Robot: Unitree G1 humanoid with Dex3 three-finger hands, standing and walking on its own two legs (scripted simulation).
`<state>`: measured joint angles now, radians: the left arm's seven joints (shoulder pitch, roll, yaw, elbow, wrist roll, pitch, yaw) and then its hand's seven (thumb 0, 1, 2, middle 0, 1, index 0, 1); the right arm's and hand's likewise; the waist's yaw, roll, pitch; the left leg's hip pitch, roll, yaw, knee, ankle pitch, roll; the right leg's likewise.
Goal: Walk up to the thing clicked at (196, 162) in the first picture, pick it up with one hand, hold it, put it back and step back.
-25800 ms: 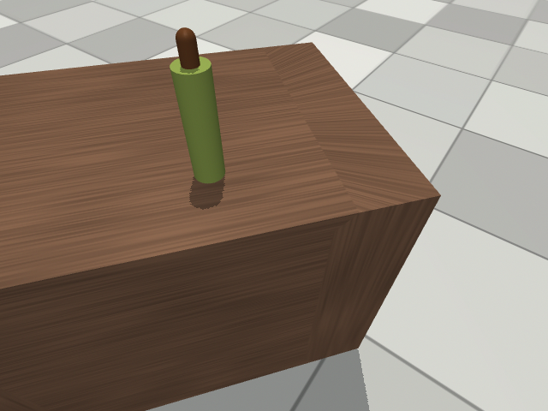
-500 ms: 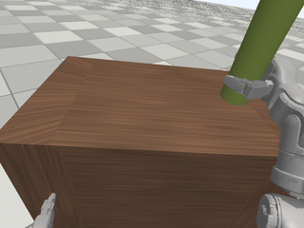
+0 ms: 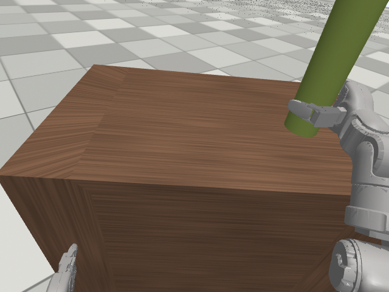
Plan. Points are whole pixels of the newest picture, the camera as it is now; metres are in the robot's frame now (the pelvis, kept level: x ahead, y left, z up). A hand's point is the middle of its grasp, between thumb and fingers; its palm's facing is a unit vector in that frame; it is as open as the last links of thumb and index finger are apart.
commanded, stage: crouch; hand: right
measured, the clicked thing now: (334, 56) +0.37 -0.18 +0.37
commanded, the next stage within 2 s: lower in 1.38 s
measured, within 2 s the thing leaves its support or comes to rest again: neither
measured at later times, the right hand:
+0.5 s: hand (296, 112) +0.47 -0.21 +0.21, palm faces +0.23 +0.97 +0.00, open 9.3 cm
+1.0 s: hand (292, 115) +0.51 -0.22 +0.18, palm faces +0.21 +0.98 +0.00, open 9.3 cm
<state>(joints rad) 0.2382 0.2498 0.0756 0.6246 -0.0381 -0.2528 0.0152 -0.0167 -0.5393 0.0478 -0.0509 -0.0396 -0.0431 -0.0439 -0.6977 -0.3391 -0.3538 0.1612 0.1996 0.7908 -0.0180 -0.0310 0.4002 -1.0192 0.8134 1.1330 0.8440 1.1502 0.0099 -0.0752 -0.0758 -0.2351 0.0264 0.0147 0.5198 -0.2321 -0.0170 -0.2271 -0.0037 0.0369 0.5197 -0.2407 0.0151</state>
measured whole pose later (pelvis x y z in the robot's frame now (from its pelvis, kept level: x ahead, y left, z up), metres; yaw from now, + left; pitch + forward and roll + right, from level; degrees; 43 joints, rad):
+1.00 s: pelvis +0.03 -0.01 +0.00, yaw +3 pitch +7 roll +1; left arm 0.27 0.24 0.05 0.55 -0.01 -0.19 0.05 -0.02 -0.54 0.05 -0.06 -0.04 -0.05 -0.05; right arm -0.87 -0.48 -0.38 0.94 0.11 0.03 0.06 -0.03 0.39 -0.98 0.83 1.10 0.86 1.12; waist 0.07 -0.02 -0.08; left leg -0.42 0.01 -0.02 0.54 -0.25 -0.03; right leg -0.41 -0.02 0.00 0.58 -0.29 0.01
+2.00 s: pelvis +0.03 -0.01 -0.02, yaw +3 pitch +14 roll +2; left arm 0.25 0.24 0.00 0.44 0.01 -0.12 0.03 -0.02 -0.57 0.07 -0.06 -0.03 -0.04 -0.05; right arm -0.96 -0.59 -0.45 1.18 0.07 -0.17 0.08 -0.02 0.37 -0.96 0.82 1.10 0.85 1.12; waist 0.15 -0.01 -0.10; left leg -0.64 -0.01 -0.02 0.69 -0.30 -0.03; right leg -0.64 -0.04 0.00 0.76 -0.37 0.00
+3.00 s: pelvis +0.02 -0.01 -0.04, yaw +3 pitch +18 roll +2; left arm 0.30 0.26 0.01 0.29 0.02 -0.08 0.01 -0.01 -0.54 0.06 -0.06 -0.04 -0.05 -0.05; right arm -0.99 -0.63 -0.50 1.21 0.04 -0.21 0.10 -0.01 0.25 -0.54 0.92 0.76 0.94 0.76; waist 0.17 -0.01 -0.12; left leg -0.77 -0.01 -0.01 0.82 -0.36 -0.02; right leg -0.78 -0.04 0.02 0.89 -0.42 0.01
